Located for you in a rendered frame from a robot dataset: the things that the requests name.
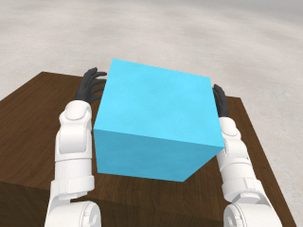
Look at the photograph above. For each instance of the robot left forearm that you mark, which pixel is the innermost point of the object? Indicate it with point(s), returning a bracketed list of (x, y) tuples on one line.
[(73, 154)]

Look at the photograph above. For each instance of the robot right forearm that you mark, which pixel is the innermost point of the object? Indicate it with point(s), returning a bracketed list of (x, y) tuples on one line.
[(240, 184)]

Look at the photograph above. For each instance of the robot left upper arm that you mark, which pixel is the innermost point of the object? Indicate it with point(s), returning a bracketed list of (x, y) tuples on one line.
[(75, 214)]

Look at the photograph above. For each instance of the robot right upper arm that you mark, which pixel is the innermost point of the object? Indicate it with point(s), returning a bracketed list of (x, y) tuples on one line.
[(238, 214)]

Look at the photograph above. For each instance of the pedestal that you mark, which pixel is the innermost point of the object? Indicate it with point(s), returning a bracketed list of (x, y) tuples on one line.
[(29, 123)]

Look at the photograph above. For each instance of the left robot hand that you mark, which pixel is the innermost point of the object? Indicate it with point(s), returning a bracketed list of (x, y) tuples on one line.
[(85, 90)]

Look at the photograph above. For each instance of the right robot hand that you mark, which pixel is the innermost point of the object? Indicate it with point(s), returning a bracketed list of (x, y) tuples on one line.
[(220, 101)]

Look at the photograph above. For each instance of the carton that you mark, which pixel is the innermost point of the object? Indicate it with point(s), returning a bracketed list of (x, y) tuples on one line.
[(155, 123)]

